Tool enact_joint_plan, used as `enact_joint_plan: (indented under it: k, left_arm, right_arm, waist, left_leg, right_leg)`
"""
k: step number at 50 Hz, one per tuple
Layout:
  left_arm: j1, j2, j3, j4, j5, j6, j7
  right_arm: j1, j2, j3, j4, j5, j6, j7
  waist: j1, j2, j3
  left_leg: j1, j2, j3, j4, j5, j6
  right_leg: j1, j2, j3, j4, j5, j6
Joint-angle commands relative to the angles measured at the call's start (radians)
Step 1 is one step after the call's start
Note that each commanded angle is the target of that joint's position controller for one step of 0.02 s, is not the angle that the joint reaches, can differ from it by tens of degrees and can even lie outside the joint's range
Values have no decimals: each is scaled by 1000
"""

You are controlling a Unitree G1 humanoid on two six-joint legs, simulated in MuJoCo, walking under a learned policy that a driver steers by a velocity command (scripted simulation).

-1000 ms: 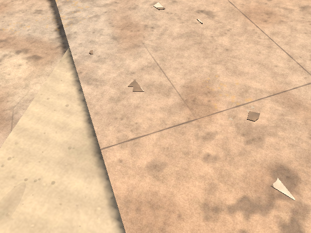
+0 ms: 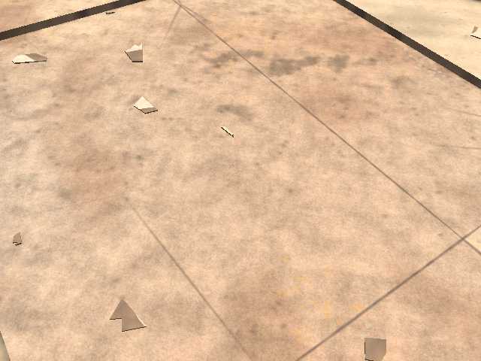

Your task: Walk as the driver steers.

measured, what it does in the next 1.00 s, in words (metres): walks ahead, turning right: left foot, then right foot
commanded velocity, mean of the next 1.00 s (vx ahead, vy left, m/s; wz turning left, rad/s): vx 0.47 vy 0.00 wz -0.27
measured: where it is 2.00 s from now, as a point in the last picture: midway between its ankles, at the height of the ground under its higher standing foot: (285, 325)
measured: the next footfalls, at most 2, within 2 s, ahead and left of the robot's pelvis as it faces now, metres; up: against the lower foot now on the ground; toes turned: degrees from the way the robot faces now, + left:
left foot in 0.40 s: +0.45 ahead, +0.09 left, +0.00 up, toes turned -20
right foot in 0.86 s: +0.59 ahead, -0.23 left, +0.00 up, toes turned -19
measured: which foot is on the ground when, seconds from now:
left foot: down 0.00-0.02, up 0.04-0.38, down 0.40-0.88, up 0.90-1.00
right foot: down 0.00-0.40, up 0.42-0.84, down 0.86-1.00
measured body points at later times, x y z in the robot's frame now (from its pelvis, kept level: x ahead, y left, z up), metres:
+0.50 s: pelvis +0.31 +0.02 +0.02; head +0.33 +0.03 +0.47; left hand +0.46 +0.26 -0.11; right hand +0.39 -0.28 -0.07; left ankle +0.41 +0.11 -0.71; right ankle +0.17 -0.07 -0.62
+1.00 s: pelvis +0.53 -0.10 +0.03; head +0.55 -0.13 +0.47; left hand +0.79 +0.08 -0.05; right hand +0.48 -0.38 -0.11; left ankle +0.49 +0.07 -0.63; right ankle +0.55 -0.21 -0.71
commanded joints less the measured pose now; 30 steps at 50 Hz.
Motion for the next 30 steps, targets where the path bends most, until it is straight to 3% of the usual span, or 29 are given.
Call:
enact_joint_plan:
  k: [1, 2, 3, 4, 5, 6, 7, 9, 10, 12, 13, 14, 16, 18, 19, 20, 21, 22, 23, 24, 25, 26, 28, 30]
  left_arm:
    - [568, 168, 67, 132, -6, -30, 49]
    - [370, 295, 101, 30, -64, 18, 57]
    - [300, 220, 74, 28, -77, 17, 58]
    - [265, 164, 59, 13, -60, 11, 61]
    - [233, 130, 50, 4, -59, 4, 57]
    - [191, 98, 38, -20, -59, 1, 61]
    - [161, 85, 28, -41, -48, 1, 68]
    - [122, 131, 35, -72, -47, 3, 84]
    - [125, 159, 42, -82, -45, 3, 94]
    - [190, 193, 58, -76, -52, 12, 109]
    - [226, 194, 60, -70, -54, 19, 110]
    - [249, 184, 60, -70, -57, 23, 109]
    - [270, 154, 54, -68, -60, 27, 105]
    - [280, 113, 44, -70, -44, 25, 99]
    - [286, 83, 34, -72, -36, 21, 95]
    - [293, 24, 14, -87, -26, 17, 88]
    - [461, -34, -4, -94, -44, 0, 79]
    - [456, 56, 6, -74, -66, -6, 77]
    - [307, 121, 21, -96, -66, -9, 77]
    - [205, 126, 23, -123, -48, -11, 79]
    - [161, 113, 22, -140, -27, -14, 78]
    - [163, 99, 24, -144, -23, -15, 75]
    - [184, 64, 17, -145, -28, -10, 70]
    - [138, 37, 5, -164, -24, -9, 68]
  right_arm:
    - [42, -104, 5, -118, -28, -9, -1]
    - [-187, -93, -14, -214, 160, -30, -41]
    - [-281, -137, -20, -271, 179, -55, -45]
    - [-307, -123, -13, -304, 172, -63, -49]
    - [-302, -112, -15, -316, 142, -62, -49]
    - [-280, -132, -24, -320, 118, -53, -48]
    - [-264, -129, -25, -324, 109, -43, -41]
    - [-261, -128, -23, -347, 95, -26, -35]
    - [-314, -114, -13, -368, 90, -22, -38]
    - [-408, -83, 2, -386, 85, -17, -46]
    - [-425, -101, -4, -389, 99, -13, -49]
    - [-436, -127, -11, -394, 113, -8, -52]
    - [-445, -159, -24, -399, 123, -4, -56]
    - [-387, -178, -40, -377, 110, -10, -53]
    - [-325, -185, -49, -365, 97, -16, -51]
    - [-198, -226, -60, -352, 82, -23, -51]
    - [-92, -339, -89, -308, 71, -11, -45]
    - [-63, -269, -85, -295, 99, -6, -38]
    - [-120, -197, -68, -311, 107, -6, -42]
    - [-174, -183, -61, -317, 99, -1, -43]
    - [-208, -170, -54, -315, 91, 1, -37]
    - [-225, -149, -46, -310, 86, 1, -34]
    - [-213, -128, -41, -292, 94, 0, -27]
    - [-184, -160, -50, -277, 104, 2, -29]
  waist:
    - [207, -62, -301]
    - [159, -197, -223]
    - [137, -84, -138]
    - [87, -53, -94]
    - [32, 18, -29]
    - [-5, 34, -29]
    - [-34, 19, -1]
    - [-68, 18, 36]
    - [-56, 18, 57]
    - [3, -14, 17]
    - [25, -41, -7]
    - [36, -58, -16]
    - [34, -77, -7]
    - [5, -86, -16]
    - [-29, -91, -41]
    - [-81, -7, -139]
    - [-19, 345, -241]
    - [-49, 310, -208]
    - [-82, 162, -65]
    - [-75, 66, -10]
    - [-57, 47, 28]
    - [-30, 68, 32]
    - [-13, 104, 15]
    - [-21, 96, 15]
  left_leg:
    - [-771, 151, -119, 793, 1104, -144]
    - [-926, -169, -173, 1243, -45, -130]
    - [-1005, -61, -399, 1250, -20, -61]
    - [-993, -30, -399, 1172, 31, -21]
    - [-974, -11, -379, 1085, 45, -8]
    - [-913, 28, -382, 1011, 89, -5]
    - [-861, 43, -375, 982, 91, -5]
    - [-796, 68, -344, 776, 105, -21]
    - [-746, 56, -311, 630, 150, -35]
    - [-614, 3, -283, 413, 349, -57]
    - [-582, -21, -290, 346, 447, -70]
    - [-557, -32, -310, 292, 503, -77]
    - [-537, -23, -343, 226, 523, -68]
    - [-482, -15, -338, 208, 490, -20]
    - [-406, -1, -338, 185, 453, 17]
    - [-225, 142, -487, 170, 368, 84]
    - [34, 371, -984, 37, 197, 286]
    - [48, 421, -1214, -37, -148, 327]
    - [-60, 369, -1076, -53, -172, 282]
    - [-171, 318, -914, -38, -36, 245]
    - [-263, 270, -803, -43, 112, 234]
    - [-323, 231, -719, -59, 218, 220]
    - [-365, 192, -628, -85, 342, 224]
    - [-371, 198, -570, -109, 428, 243]
  right_leg:
    - [1092, -84, 310, 146, 196, -288]
    - [923, -365, 830, -197, 304, -395]
    - [838, -301, 717, -238, 328, -322]
    - [710, -270, 606, -243, 339, -267]
    - [582, -227, 531, -269, 335, -241]
    - [489, -210, 480, -301, 280, -227]
    - [379, -194, 469, -338, 240, -233]
    - [214, -179, 437, -384, 229, -222]
    - [131, -152, 395, -390, 262, -208]
    - [86, -88, 339, -356, 203, -160]
    - [112, -82, 347, -337, 147, -138]
    - [134, -87, 375, -317, 71, -118]
    - [194, -112, 429, -263, -50, -86]
    - [251, -124, 436, -147, -43, -51]
    - [260, -94, 409, -40, 29, -26]
    - [186, -43, 335, 222, -64, 9]
    - [-90, 80, 206, 550, -421, 71]
    - [-272, 7, 217, 711, -445, 76]
    - [-323, -36, 223, 755, -345, 71]
    - [-302, -73, 184, 736, -262, 69]
    - [-272, -104, 166, 674, -215, 66]
    - [-219, -135, 158, 613, -184, 65]
    - [-157, -148, 122, 513, -182, 73]
    - [-155, -157, 96, 374, -154, 86]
